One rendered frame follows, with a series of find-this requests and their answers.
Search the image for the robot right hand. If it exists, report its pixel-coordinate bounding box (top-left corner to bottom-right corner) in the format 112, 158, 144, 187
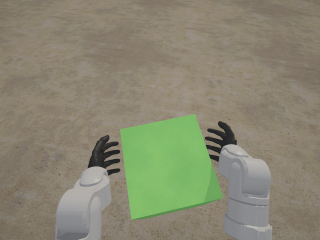
205, 121, 237, 162

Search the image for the left robot forearm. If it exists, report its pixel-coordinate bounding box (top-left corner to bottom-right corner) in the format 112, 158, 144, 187
55, 166, 112, 240

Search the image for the carton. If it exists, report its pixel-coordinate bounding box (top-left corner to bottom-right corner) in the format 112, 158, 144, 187
120, 114, 224, 220

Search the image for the right robot forearm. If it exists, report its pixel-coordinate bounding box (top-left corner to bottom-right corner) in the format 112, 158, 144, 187
218, 144, 272, 240

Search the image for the robot left hand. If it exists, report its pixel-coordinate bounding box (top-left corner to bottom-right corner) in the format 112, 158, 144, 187
88, 135, 120, 176

